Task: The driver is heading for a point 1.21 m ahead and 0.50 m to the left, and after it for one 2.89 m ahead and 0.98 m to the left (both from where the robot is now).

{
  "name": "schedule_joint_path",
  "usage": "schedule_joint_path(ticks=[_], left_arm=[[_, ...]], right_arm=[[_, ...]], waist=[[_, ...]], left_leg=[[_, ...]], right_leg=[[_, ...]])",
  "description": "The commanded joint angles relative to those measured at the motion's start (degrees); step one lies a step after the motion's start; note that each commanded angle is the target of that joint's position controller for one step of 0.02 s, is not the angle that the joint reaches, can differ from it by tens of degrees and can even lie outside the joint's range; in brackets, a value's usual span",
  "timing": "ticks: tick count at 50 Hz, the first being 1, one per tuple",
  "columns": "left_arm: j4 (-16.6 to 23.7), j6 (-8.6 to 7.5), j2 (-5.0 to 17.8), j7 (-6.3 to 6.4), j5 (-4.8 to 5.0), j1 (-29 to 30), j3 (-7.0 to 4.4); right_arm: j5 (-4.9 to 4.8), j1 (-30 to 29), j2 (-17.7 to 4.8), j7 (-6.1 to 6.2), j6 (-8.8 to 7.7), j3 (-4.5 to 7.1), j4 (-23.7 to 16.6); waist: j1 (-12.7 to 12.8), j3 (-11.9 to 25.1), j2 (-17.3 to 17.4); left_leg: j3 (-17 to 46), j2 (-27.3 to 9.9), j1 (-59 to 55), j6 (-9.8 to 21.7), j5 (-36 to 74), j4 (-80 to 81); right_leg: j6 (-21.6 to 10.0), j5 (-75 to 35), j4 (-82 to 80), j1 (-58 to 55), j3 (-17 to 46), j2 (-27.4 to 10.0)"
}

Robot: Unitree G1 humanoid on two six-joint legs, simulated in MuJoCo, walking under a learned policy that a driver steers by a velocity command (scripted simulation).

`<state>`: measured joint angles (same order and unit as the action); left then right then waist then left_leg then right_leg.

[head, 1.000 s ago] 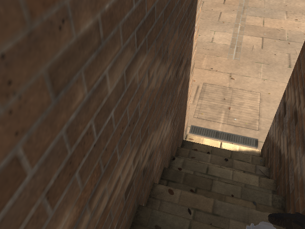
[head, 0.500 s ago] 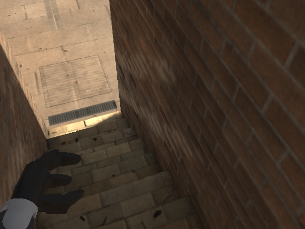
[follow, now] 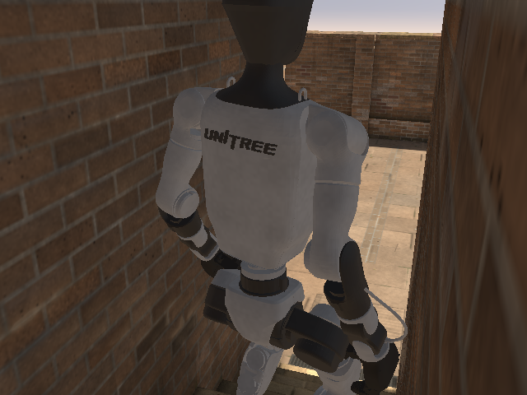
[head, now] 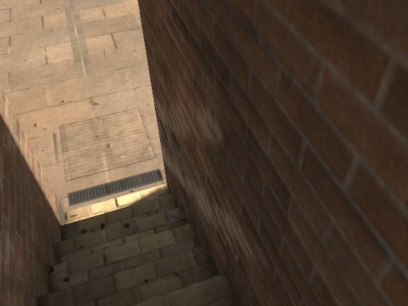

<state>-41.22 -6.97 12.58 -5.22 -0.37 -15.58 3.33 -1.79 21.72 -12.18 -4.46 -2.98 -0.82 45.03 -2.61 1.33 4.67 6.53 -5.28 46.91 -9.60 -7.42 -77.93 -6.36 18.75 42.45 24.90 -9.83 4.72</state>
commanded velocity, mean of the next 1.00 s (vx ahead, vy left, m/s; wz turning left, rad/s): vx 0.00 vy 0.00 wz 0.49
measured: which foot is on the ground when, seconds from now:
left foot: up 0.00-0.36, down 0.38-0.94, up 0.96-1.00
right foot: down 0.00-0.40, up 0.42-0.88, down 0.90-1.00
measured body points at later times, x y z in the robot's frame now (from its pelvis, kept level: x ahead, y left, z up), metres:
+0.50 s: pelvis +0.04 +0.12 +0.01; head +0.07 +0.12 +0.46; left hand +0.06 +0.45 -0.07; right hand +0.26 -0.08 -0.11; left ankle +0.02 +0.21 -0.70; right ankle +0.07 -0.01 -0.60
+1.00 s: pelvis +0.06 +0.10 +0.01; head +0.09 +0.11 +0.46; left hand +0.09 +0.38 -0.08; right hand +0.29 -0.07 -0.11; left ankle +0.02 +0.21 -0.68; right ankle +0.08 +0.01 -0.70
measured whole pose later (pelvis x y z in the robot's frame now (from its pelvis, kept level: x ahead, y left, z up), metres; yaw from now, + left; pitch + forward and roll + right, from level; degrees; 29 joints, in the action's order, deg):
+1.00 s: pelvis +0.06 +0.10 +0.01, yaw +30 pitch +7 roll -1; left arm -36.9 -2.2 11.2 -0.5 -2.4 -11.5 0.2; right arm 2.8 16.1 -15.1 0.6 -2.5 2.3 42.0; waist 0.1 6.0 2.3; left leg 8.0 5.9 35.0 1.5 -28.0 -53.1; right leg -4.5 23.5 39.4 23.8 -0.7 4.4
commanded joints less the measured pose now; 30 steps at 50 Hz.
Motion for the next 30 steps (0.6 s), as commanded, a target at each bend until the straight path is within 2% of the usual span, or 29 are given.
schedule_joint_path(ticks=[1, 2, 4, 5, 6, 7, 8, 9, 10, 11, 12, 13, 14, 15, 16, 17, 18, 19, 20, 21, 22, 23, 24, 25, 26, 27, 28, 29, 30], left_arm=[[3.26, -0.62, 9.99, 2.05, 0.26, -4.54, -4.96], [1.94, -0.20, 9.13, 2.81, 0.45, -6.63, -5.01], [0.58, 0.56, 9.00, 3.75, 0.48, -7.80, -5.92], [0.67, 0.24, 9.25, 3.99, 0.40, -7.35, -6.16], [1.16, -0.30, 9.10, 4.83, -1.13, -5.76, -6.16], [3.64, -0.32, 9.94, 4.87, -0.64, -2.22, -6.99], [4.03, -0.32, 10.01, 5.11, -1.37, -1.30, -7.29], [3.83, -0.10, 10.70, 5.14, -2.13, -2.44, -7.89], [3.40, 0.23, 12.28, 5.33, -3.18, -2.28, -8.83], [3.37, 0.52, 12.43, 5.30, -3.63, -2.45, -9.32], [5.41, 0.59, 13.10, 5.62, -3.92, -0.87, -9.84], [5.44, 0.74, 13.53, 5.67, -4.17, -1.48, -10.35], [4.32, 1.34, 12.90, 5.72, -4.54, -3.03, -10.41], [4.19, 1.54, 13.17, 5.98, -4.32, -3.36, -10.83], [4.63, 1.54, 13.78, 6.22, -4.63, -1.86, -11.39], [3.03, 1.48, 13.85, 6.38, -5.42, -2.71, -11.61], [2.36, 1.59, 14.21, 6.35, -6.07, -2.45, -11.77], [2.06, 1.62, 12.00, 5.44, -7.34, -4.26, -11.27], [7.06, 1.04, 4.33, 4.74, -7.13, -5.42, -9.80], [11.06, -1.12, 6.21, 5.83, -2.99, 2.89, -9.72], [12.93, -1.74, 8.01, 5.87, -1.24, 8.12, -9.58], [11.33, -1.96, 9.92, 6.25, -1.18, 7.92, -9.95], [9.30, -1.13, 10.87, 6.47, -2.34, 6.34, -9.61], [7.75, -0.06, 11.49, 6.56, -3.07, 4.17, -9.49], [6.00, 1.29, 9.97, 6.91, -3.87, 1.05, -8.40], [5.96, 2.49, 8.75, 6.55, -4.36, 0.26, -7.47], [5.05, 3.60, 8.17, 5.84, -4.14, -0.27, -7.12], [4.93, 4.22, 6.77, 4.82, -4.27, -0.55, -6.63], [5.28, 4.64, 7.21, 4.33, -4.13, 0.35, -6.56]], right_arm=[[1.21, -8.07, -4.68, 2.29, -1.92, 1.04, -10.12], [1.46, -10.02, -4.00, 2.95, -1.63, 1.01, -10.74], [1.69, -10.05, -3.01, 3.29, -1.13, 0.75, -11.31], [2.99, -10.16, -2.53, 3.69, -1.20, 0.47, -11.17], [4.46, -6.98, -2.74, 3.46, -1.03, 0.61, -10.04], [3.36, -6.84, -2.10, 3.31, -1.55, -0.09, -9.43], [3.29, -7.15, -2.47, 3.31, -1.46, -0.09, -8.53], [2.77, -7.13, -2.33, 3.37, -1.30, -0.23, -8.09], [2.54, -6.65, -2.07, 3.36, -0.55, -0.32, -7.75], [2.62, -6.40, -2.20, 3.11, 0.10, -0.41, -6.64], [3.10, -5.50, -1.96, 2.63, -0.22, -0.56, -5.73], [2.78, -5.76, -2.24, 2.82, -0.35, -0.37, -5.06], [3.43, -8.40, -3.14, 3.45, -0.17, 0.08, -4.79], [3.25, -9.76, -3.71, 3.94, -0.20, 0.62, -4.67], [3.81, -10.93, -3.55, 4.03, -0.34, 0.96, -4.49], [4.18, -10.91, -3.85, 4.11, -0.22, 1.21, -3.76], [3.41, -10.04, -4.62, 3.70, -1.31, 2.20, -3.09], [3.27, -4.18, -8.57, 3.64, -2.19, 3.84, -0.19], [4.26, 3.99, -16.31, 5.52, -4.09, 5.95, 1.90], [4.83, 7.65, -21.41, 4.96, -6.10, 7.44, -0.56], [6.05, 8.81, -21.08, 3.53, -6.87, 8.05, -1.65], [4.47, 1.73, -19.02, 2.03, -5.96, 8.24, -3.40], [2.34, -7.18, -15.73, 0.97, -4.79, 7.68, -5.32], [1.28, -10.03, -14.43, 0.60, -3.82, 7.03, -6.59], [3.19, -12.27, -13.31, 0.65, -3.56, 6.46, -6.81], [4.58, -13.48, -12.32, 1.13, -3.37, 5.99, -6.47], [4.40, -13.30, -11.57, 1.61, -3.25, 5.58, -6.41], [4.45, -14.67, -11.73, 2.35, -3.49, 5.19, -6.28], [4.95, -14.93, -10.57, 2.91, -3.91, 4.50, -6.30]], waist=[[7.65, -0.61, -6.79], [8.92, -0.15, -5.62], [9.26, 2.03, -6.13], [8.87, 3.14, -6.71], [6.65, 6.27, -7.10], [5.97, 4.18, -8.26], [5.73, 4.27, -8.00], [5.90, 4.14, -9.00], [5.13, 4.31, -8.54], [5.22, 4.45, -8.23], [5.37, 5.84, -10.93], [6.00, 6.15, -12.47], [6.83, 6.26, -13.37], [7.25, 6.09, -13.18], [6.49, 5.63, -13.85], [6.38, 6.38, -14.17], [4.91, 7.57, -11.89], [2.91, 9.47, -4.18], [2.58, 16.47, 13.42], [-0.52, 12.83, 9.04], [-3.63, 9.34, 4.67], [-1.19, 6.83, 5.74], [2.37, 4.33, 4.05], [4.80, 2.86, 1.95], [6.81, 3.40, -2.33], [7.71, 4.91, -3.76], [7.58, 6.41, -4.85], [8.23, 6.57, -4.28], [7.81, 7.46, -4.25]], left_leg=[[1.39, -0.95, 15.13, 1.28, -10.73, 6.69], [1.45, -0.63, 17.11, 1.52, -10.36, 9.77], [-1.32, -0.09, 14.58, 1.71, -13.41, 12.53], [-3.77, 0.29, 12.45, 1.60, -17.11, 9.66], [-6.21, 1.16, 5.60, 1.94, -14.62, 4.35], [-5.89, 0.29, 4.95, 1.87, -16.10, 10.50], [-6.72, 0.28, 2.60, 1.56, -13.71, 12.73], [-7.26, 0.51, 0.72, 1.30, -13.16, 14.10], [-7.36, 0.54, -1.95, 1.31, -13.61, 15.33], [-7.66, 0.66, -2.31, 0.82, -12.70, 17.18], [-9.09, 1.30, -5.27, 1.69, -11.33, 23.04], [-10.20, 2.31, -7.16, 1.95, -8.81, 25.75], [-10.18, 1.82, -8.63, 2.81, -6.49, 29.89], [-11.12, 2.46, -10.77, 3.45, -6.87, 32.38], [-11.87, 2.83, -12.06, 4.61, -3.78, 34.82], [-11.33, 2.56, -17.65, 5.88, -2.77, 38.86], [-12.44, 3.94, -25.64, 7.18, 5.92, 42.62], [-11.92, 5.52, -36.10, 8.45, 18.76, 48.08], [6.89, -8.01, -54.88, 19.72, 49.68, 43.44], [16.98, -13.64, -58.54, 26.03, 56.57, 43.47], [15.38, -12.61, -52.07, 26.86, 51.02, 44.91], [11.83, -12.17, -45.14, 27.75, 39.90, 45.62], [10.30, -10.75, -34.10, 27.85, 23.52, 46.84], [10.73, -10.97, -23.44, 28.27, 21.56, 47.26], [10.24, -10.52, -17.04, 28.38, 20.91, 47.73], [11.96, -9.65, -13.74, 28.48, 20.53, 48.40], [12.72, -8.92, -14.45, 28.17, 18.98, 47.95], [12.60, -7.40, -12.88, 27.15, 19.81, 47.20], [12.40, -5.90, -14.20, 25.97, 16.56, 46.46]], right_leg=[[-5.76, 2.01, -21.59, -20.03, 29.34, -24.08], [-7.79, 0.20, -22.13, -23.67, 31.83, -25.20], [-11.62, -8.34, -22.12, -24.30, 28.87, -26.66], [-12.65, -14.98, -21.65, -21.14, 26.00, -26.59], [-11.74, -23.00, -19.13, -16.24, 20.59, -25.17], [-12.08, -26.08, -21.93, -16.55, 18.53, -25.37], [-11.43, -29.07, -22.14, -15.08, 16.82, -25.53], [-11.20, -32.69, -22.03, -15.14, 15.42, -26.03], [-10.22, -35.45, -20.73, -13.77, 12.36, -25.87], [-10.18, -41.51, -20.20, -15.25, 11.16, -26.70], [-9.46, -41.25, -19.65, -16.70, 9.10, -25.66], [-8.81, -40.43, -18.84, -17.01, 8.80, -26.05], [-7.77, -34.69, -18.42, -17.79, 9.65, -27.90], [-6.28, -31.84, -17.69, -17.82, 9.65, -28.40], [-4.55, -27.53, -16.37, -17.83, 9.32, -30.11], [-1.88, -20.33, -13.79, -16.03, 8.09, -29.98], [1.92, -12.62, -7.53, -11.96, 4.52, -26.17], [5.68, -6.20, 4.84, -5.64, 0.61, -20.50], [11.19, 18.48, 28.73, 13.87, -5.82, -11.38], [13.18, 26.97, 41.73, 31.37, 3.69, -6.38], [12.82, 23.61, 43.83, 35.93, 9.59, -6.20], [12.61, 20.07, 48.66, 37.02, 10.50, -7.70], [12.04, 15.84, 49.09, 34.74, 11.87, -9.18], [12.16, 14.51, 49.94, 30.35, 12.76, -9.72], [12.42, 8.35, 48.49, 26.08, 14.19, -10.05], [12.71, 3.66, 48.41, 23.78, 14.21, -9.86], [12.34, -1.64, 46.76, 23.00, 14.19, -9.52], [11.81, -5.45, 49.22, 21.10, 13.84, -8.89], [11.63, -7.65, 47.90, 21.57, 13.68, -8.88]])
Keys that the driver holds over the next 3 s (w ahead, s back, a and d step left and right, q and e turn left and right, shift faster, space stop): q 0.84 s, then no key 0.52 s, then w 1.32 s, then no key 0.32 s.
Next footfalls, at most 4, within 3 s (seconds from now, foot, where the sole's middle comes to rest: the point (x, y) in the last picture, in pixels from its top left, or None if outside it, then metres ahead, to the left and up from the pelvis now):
0.38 left None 0.06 0.22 -0.74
0.90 right None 0.11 0.03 -0.74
1.24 left None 0.06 0.24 -0.74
1.94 right None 0.41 0.00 -0.93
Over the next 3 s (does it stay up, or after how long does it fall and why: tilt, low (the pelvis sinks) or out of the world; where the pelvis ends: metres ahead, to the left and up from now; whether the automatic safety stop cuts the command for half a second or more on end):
stays up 0.76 0.35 -0.51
